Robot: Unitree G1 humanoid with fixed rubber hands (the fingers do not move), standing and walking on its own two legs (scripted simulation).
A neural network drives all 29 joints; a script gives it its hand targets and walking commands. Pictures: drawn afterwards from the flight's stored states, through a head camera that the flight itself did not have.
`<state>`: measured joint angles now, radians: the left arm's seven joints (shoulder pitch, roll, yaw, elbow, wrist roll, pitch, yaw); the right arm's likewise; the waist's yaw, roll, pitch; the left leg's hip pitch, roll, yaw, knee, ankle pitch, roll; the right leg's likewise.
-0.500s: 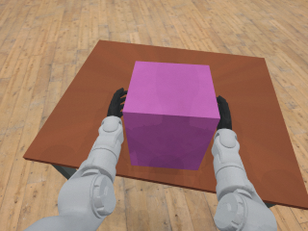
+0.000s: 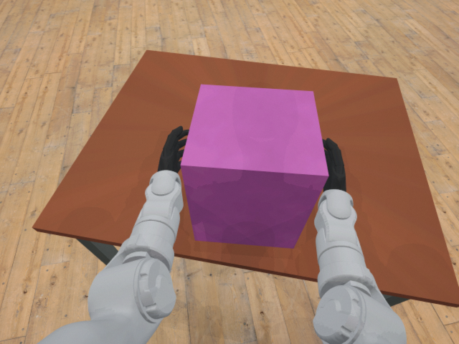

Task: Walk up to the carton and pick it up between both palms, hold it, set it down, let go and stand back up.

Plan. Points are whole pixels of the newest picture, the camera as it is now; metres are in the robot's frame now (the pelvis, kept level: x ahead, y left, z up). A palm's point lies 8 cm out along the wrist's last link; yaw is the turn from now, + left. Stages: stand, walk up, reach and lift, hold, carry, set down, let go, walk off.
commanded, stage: set down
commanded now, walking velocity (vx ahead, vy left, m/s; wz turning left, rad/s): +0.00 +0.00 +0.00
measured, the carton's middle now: (249, 171) +0.43 -0.05 +0.02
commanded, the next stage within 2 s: none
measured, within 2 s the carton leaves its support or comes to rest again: neither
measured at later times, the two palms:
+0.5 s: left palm (170, 169) +0.43 +0.10 +0.04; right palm (332, 184) +0.37 -0.20 +0.04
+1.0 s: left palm (159, 151) +0.46 +0.12 +0.06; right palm (349, 165) +0.41 -0.24 +0.06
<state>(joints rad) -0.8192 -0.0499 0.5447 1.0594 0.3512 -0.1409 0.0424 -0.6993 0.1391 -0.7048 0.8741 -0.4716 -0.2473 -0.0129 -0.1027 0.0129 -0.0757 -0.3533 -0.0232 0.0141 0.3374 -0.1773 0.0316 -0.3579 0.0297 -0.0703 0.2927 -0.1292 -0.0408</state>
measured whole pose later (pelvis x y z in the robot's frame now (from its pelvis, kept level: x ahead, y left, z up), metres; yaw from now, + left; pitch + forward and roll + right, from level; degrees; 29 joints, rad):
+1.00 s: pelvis -0.01 +0.00 -0.02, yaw -3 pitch +22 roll -2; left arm -0.98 0.18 0.04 1.30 -0.13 -0.18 0.13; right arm -0.88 -0.21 -0.14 1.18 0.17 -0.19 -0.10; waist -0.06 0.05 -0.26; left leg -0.70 0.02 0.04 0.59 -0.28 0.02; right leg -0.68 0.07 -0.05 0.46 -0.16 -0.04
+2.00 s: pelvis -0.03 -0.02 +0.00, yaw -1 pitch +6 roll +0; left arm -0.88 0.28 0.04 1.00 -0.16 0.20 0.04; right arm -0.84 -0.18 -0.07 0.92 0.30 0.22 -0.20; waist -0.11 -0.04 -0.11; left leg -0.33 0.00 0.00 0.40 -0.18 -0.01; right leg -0.34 0.06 -0.06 0.36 -0.13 -0.07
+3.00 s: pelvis -0.02 +0.00 +0.00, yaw -3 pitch +2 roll +0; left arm -0.11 0.21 -0.07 0.44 -0.20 -0.04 0.06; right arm -0.09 -0.15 -0.06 0.40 0.20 0.01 -0.08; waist -0.02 -0.02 -0.04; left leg -0.20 -0.01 0.03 0.39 -0.22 0.03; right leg -0.23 0.05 -0.01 0.36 -0.15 -0.05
